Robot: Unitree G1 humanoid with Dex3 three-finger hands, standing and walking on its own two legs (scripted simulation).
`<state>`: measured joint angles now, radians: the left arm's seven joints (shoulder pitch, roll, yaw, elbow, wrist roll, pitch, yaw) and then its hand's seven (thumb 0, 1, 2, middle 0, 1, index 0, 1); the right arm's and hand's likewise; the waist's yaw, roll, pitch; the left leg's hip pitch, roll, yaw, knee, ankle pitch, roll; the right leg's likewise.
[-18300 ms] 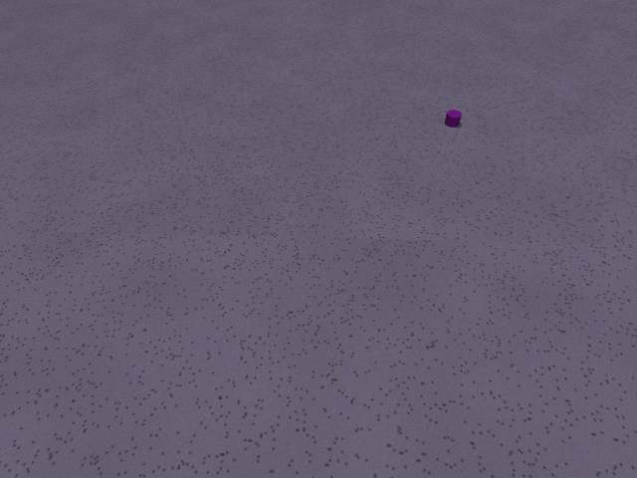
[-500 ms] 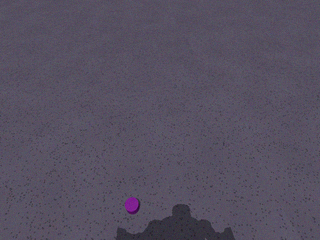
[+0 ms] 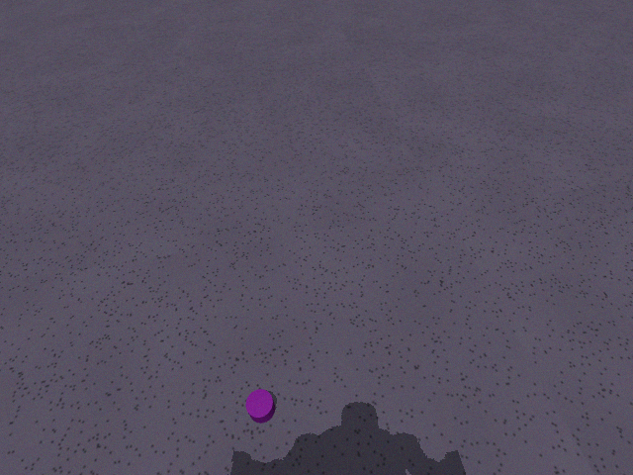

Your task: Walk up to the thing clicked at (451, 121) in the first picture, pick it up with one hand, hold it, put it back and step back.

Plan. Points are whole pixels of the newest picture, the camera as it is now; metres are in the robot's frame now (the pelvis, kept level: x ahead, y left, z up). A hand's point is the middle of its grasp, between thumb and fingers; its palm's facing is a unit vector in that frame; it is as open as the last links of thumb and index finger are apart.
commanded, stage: stand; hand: left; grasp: from above
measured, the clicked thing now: (260, 406) +0.41 +0.22 -0.75
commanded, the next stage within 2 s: rise first in 0.38 s
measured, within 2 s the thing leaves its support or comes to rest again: neither
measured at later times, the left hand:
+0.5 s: hand out of the picture +0.08 +0.25 -0.15, palm faces -0.02 -0.94 -0.35, open 7.4 cm
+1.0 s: hand out of the picture +0.13 +0.26 -0.21, palm faces -0.11 -0.90 -0.42, open 13.4 cm
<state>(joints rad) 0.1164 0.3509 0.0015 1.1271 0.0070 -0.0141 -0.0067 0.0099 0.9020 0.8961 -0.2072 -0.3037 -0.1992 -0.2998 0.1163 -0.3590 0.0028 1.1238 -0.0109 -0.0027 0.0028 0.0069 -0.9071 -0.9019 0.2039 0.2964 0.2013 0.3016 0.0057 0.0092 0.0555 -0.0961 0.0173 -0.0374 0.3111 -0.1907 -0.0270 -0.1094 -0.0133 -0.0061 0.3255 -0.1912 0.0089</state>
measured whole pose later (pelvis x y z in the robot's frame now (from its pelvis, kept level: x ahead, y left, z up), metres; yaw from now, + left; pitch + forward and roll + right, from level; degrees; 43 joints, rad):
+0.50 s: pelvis +0.00 +0.00 +0.00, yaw +0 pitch -2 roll +0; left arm 0.11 0.35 0.00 1.12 0.01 -0.01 -0.01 0.01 0.90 0.90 -0.21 -0.31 -0.20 -0.30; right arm 0.11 -0.36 0.01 1.12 -0.01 -0.01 0.00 0.01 -0.91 -0.90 0.20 0.30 0.20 0.30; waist 0.01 0.01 0.05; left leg -0.09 0.02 -0.03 0.31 -0.20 -0.03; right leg -0.10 -0.01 0.00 0.33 -0.20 0.01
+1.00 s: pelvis -0.02 +0.01 -0.07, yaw -1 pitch +14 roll -1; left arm 0.11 0.29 0.14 0.73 0.22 0.13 0.01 0.01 -0.37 0.97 -0.10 -1.04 -0.09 -1.03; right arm 0.22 -0.25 -0.04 0.63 0.01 -0.07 -0.01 0.01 -0.94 -0.91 0.20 0.30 0.20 0.30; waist -0.01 0.01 -0.08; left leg -0.75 0.01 -0.03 0.98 -0.47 -0.01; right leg -0.75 -0.01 0.01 0.95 -0.44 0.02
